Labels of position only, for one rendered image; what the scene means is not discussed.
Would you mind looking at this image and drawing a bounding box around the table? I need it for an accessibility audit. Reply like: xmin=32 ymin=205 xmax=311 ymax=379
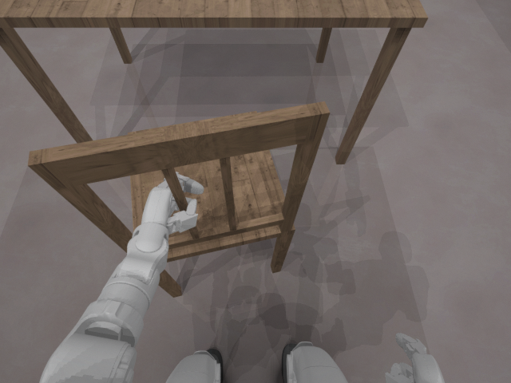
xmin=0 ymin=0 xmax=428 ymax=164

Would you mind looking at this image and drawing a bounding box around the left robot thigh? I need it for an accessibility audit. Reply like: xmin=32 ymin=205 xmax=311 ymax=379
xmin=165 ymin=354 xmax=220 ymax=383

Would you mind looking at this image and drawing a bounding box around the robot left forearm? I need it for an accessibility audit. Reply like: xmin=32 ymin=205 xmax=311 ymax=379
xmin=39 ymin=223 xmax=168 ymax=383

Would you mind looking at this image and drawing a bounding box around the chair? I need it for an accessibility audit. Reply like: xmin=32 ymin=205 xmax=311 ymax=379
xmin=28 ymin=101 xmax=330 ymax=298

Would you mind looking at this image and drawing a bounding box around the robot right hand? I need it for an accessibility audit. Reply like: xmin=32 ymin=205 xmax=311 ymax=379
xmin=385 ymin=333 xmax=445 ymax=383

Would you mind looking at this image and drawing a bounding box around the left robot upper arm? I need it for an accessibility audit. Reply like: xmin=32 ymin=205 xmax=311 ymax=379
xmin=44 ymin=333 xmax=137 ymax=383

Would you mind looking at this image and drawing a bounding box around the robot left hand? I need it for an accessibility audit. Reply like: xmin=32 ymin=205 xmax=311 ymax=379
xmin=141 ymin=172 xmax=204 ymax=235

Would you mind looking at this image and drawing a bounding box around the robot thigh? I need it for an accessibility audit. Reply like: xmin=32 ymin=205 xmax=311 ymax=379
xmin=165 ymin=354 xmax=220 ymax=383
xmin=287 ymin=346 xmax=348 ymax=383

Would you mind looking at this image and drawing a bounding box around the right robot thigh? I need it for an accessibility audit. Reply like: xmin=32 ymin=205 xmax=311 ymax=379
xmin=287 ymin=346 xmax=348 ymax=383

